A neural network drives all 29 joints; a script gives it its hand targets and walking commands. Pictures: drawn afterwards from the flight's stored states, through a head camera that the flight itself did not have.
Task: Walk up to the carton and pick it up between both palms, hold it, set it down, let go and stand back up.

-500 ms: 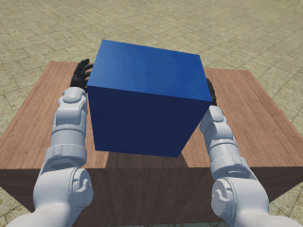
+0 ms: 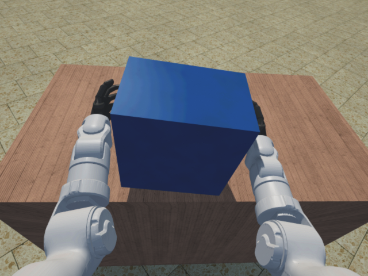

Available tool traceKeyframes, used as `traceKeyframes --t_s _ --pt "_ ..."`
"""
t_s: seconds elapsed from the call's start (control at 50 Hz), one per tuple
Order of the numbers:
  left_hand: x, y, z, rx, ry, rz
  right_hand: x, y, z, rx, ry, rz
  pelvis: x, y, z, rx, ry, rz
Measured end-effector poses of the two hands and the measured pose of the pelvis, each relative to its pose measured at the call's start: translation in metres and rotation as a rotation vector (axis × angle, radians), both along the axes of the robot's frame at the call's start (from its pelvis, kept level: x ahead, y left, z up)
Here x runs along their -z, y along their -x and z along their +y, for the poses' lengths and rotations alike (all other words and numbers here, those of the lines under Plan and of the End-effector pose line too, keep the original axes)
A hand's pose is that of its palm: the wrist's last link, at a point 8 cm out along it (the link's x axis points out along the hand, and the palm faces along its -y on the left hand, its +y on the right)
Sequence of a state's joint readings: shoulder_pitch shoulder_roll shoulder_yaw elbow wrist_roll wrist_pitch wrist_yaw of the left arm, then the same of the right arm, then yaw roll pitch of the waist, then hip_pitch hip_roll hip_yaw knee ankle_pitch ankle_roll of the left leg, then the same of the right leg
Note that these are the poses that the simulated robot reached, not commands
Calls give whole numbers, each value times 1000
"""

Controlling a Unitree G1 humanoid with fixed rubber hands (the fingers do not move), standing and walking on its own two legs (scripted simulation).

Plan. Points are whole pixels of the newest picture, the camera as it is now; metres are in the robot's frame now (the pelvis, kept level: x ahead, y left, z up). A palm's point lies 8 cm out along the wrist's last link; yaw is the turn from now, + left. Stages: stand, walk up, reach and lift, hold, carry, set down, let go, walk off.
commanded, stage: set down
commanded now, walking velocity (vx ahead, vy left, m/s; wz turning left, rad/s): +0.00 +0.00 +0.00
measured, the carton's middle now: (179, 133) +0.41 +0.02 +0.09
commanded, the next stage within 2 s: none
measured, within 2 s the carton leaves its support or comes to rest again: rests again in 1.08 s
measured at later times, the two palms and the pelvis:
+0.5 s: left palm (107, 120) +0.41 +0.19 +0.12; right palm (256, 142) +0.39 -0.16 +0.09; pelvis +0.00 +0.00 +0.00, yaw -1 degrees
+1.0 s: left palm (109, 127) +0.40 +0.18 +0.11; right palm (258, 147) +0.39 -0.16 +0.09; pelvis +0.00 +0.00 +0.00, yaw +0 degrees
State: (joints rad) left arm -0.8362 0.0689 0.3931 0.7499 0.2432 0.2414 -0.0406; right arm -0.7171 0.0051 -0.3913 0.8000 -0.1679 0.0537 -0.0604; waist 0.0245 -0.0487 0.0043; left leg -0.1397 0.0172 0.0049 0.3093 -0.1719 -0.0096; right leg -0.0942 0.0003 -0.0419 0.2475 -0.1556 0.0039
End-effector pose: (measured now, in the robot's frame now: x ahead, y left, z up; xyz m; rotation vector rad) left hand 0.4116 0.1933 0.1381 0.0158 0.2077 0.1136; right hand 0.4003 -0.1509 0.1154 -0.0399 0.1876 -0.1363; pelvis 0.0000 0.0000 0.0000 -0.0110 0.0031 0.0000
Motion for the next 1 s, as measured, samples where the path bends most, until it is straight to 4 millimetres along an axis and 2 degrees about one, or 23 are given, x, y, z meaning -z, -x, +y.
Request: traceKeyframes --t_s 0.1,0.26,0.4,0.56,0.66,0.86,1.0 --pt "3 -2 2 2 -7 -3 4 -2 2 5 -19 -3 0 -2 1 -2 0 21" --pt "-7 -8 -6 18 -21 -24 0 -2 -5 20 -26 -27 0 -6 2 0 1 17" --pt "6 -6 -10 26 -6 13 12 4 -9 28 -21 7 0 -5 1 8 -3 5" --pt "22 0 -5 13 1 19 24 6 -5 17 -14 10 0 -1 0 12 -4 31" --pt "23 3 -2 5 -5 15 24 5 -2 6 -13 4 0 0 -1 11 -4 46" --pt "12 5 -7 3 -23 -22 14 5 -7 2 -12 -34 0 -2 -2 3 -2 38" --pt "27 9 -13 11 4 29 28 15 -14 15 -15 5 0 2 -4 2 -7 11"
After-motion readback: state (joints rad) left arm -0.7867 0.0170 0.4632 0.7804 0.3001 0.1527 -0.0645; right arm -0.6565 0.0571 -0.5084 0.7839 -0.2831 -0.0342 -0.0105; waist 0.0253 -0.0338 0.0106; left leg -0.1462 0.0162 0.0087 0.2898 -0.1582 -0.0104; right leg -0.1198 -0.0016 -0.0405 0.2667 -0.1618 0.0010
